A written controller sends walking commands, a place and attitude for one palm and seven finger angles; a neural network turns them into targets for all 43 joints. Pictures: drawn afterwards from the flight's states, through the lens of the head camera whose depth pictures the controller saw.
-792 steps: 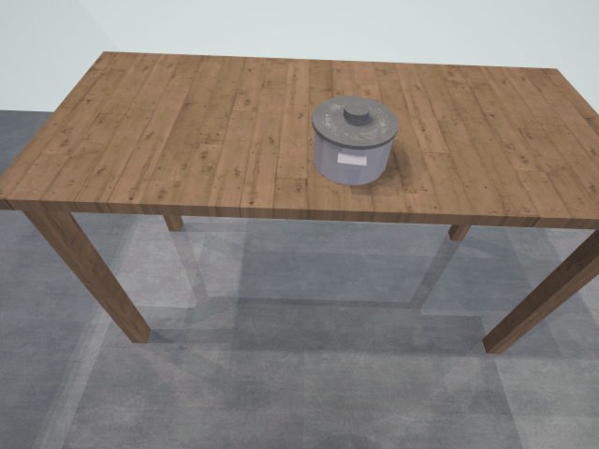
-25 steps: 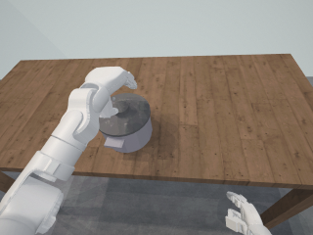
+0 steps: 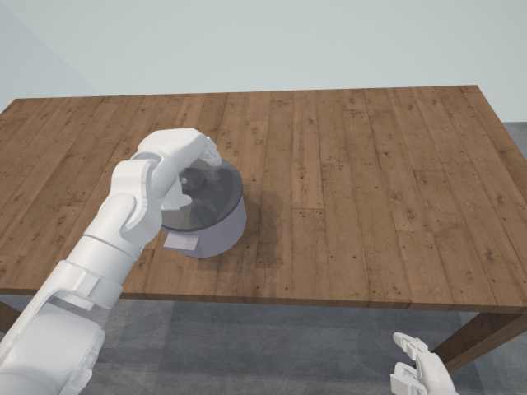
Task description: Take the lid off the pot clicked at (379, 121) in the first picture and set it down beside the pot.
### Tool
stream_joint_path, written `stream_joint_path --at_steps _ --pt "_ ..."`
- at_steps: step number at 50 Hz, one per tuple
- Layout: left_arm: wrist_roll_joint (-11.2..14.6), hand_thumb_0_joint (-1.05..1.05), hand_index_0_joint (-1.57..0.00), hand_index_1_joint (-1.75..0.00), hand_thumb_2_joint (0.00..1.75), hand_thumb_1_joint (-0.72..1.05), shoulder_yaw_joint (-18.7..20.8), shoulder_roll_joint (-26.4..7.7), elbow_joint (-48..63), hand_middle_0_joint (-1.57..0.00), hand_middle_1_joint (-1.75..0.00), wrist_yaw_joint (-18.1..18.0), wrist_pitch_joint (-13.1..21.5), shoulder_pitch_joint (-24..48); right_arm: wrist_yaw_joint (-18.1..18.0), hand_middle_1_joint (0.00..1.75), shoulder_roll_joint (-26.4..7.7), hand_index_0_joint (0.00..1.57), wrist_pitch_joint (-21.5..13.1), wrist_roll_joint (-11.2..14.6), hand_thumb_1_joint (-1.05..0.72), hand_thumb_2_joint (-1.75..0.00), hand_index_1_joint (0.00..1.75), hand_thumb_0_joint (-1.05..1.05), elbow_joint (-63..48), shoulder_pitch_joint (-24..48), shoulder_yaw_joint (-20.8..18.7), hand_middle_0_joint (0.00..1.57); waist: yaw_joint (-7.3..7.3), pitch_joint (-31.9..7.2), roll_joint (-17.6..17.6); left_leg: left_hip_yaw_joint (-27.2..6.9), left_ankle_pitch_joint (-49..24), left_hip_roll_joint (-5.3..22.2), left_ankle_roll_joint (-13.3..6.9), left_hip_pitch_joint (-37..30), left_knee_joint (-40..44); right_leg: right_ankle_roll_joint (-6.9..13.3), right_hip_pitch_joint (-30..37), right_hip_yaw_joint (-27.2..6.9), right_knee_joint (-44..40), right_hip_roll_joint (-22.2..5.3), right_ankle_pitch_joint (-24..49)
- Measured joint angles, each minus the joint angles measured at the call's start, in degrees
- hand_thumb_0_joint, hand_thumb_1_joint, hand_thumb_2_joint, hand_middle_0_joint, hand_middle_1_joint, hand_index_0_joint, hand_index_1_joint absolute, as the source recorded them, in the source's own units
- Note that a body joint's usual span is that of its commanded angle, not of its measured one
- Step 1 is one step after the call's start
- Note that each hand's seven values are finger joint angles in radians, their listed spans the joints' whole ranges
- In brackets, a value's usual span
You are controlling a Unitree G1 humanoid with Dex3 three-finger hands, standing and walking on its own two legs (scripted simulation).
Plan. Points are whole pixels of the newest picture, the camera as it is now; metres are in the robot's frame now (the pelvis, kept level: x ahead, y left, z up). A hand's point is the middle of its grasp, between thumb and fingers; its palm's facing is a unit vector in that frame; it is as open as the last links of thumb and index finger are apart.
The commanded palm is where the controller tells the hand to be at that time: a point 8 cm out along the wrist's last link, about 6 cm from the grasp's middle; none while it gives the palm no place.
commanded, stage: lower the open fingers around the knob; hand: left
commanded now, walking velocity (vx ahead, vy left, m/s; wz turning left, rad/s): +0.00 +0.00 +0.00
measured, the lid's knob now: (191, 182) +0.42 +0.14 +0.09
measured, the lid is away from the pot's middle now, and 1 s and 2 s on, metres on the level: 0.00 0.00 0.00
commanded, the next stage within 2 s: close the fingers and squeeze the knob in 0.26 s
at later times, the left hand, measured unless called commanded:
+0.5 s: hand (185, 179) +0.41 +0.14 +0.12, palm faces -0.30 -0.08 -0.95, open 10.2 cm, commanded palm +0.39 +0.15 +0.18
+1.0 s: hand (178, 184) +0.39 +0.15 +0.12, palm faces -0.29 -0.09 -0.95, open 8.4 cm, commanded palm +0.38 +0.16 +0.18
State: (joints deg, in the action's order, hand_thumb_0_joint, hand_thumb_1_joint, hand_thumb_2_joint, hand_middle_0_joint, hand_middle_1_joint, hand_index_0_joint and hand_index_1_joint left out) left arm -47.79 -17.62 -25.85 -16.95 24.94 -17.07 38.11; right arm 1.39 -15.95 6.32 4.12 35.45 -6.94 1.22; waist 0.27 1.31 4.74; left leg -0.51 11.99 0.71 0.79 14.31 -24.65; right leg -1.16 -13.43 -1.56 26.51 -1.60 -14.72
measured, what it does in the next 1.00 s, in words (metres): stands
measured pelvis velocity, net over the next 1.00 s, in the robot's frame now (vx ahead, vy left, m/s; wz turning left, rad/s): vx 0.00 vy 0.00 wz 0.01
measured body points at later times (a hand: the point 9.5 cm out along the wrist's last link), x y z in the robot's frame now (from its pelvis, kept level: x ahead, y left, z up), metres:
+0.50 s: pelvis +0.00 +0.01 +0.00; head +0.03 -0.03 +0.45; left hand +0.42 +0.15 +0.17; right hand +0.18 -0.22 -0.12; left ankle +0.01 +0.14 -0.74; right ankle -0.01 -0.13 -0.74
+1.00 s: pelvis +0.00 +0.00 +0.00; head +0.03 -0.03 +0.45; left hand +0.40 +0.15 +0.17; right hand +0.19 -0.22 -0.11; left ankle +0.01 +0.14 -0.74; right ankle -0.01 -0.13 -0.74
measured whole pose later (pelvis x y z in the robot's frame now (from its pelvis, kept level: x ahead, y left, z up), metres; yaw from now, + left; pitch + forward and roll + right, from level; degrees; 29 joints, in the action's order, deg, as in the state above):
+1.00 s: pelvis +0.00 +0.00 +0.00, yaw +0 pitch +2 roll +0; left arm -47.8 -18.0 -25.6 -16.2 23.3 -17.9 36.7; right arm 1.5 -15.3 7.2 4.3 35.5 -5.6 1.7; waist -0.2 0.8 4.7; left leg -0.9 12.5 0.5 0.7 15.0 -25.6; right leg -1.4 -13.6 -1.2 26.7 -1.8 -15.0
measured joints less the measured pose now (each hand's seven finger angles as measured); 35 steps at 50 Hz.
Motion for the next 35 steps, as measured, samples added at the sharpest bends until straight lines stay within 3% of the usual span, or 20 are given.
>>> stream_joint_path --at_steps 20,35 --pt "-0.4 0.00 -0.83 -0.09 1.39 -0.29 -1.1 1.4 -1.9 -0.82 -0.09 -2.2 -0.5 0.6 0.1 0.29 1.0 0.20 0.5 0.0 -0.91 -0.90 0.30 0.01 0.5 0.6 0.4 0.20 -0.12 -0.5 0.0 -0.1 0.5 -0.4 -0.3 0.8 -0.6 -0.4 -0.5 0.1 0.1 -0.4 -0.3" --pt "-0.3 0.00 -0.66 -0.55 1.17 -0.12 -0.2 1.0 0.2 -0.66 -0.55 -2.2 -0.6 -0.8 0.3 0.29 0.7 0.20 0.5 0.0 -0.91 -0.90 0.30 0.01 0.0 0.5 0.4 0.20 -0.25 -0.8 0.0 -0.1 0.8 -0.3 -0.2 0.7 -0.8 -0.3 -0.3 0.1 0.2 -0.3 -0.6"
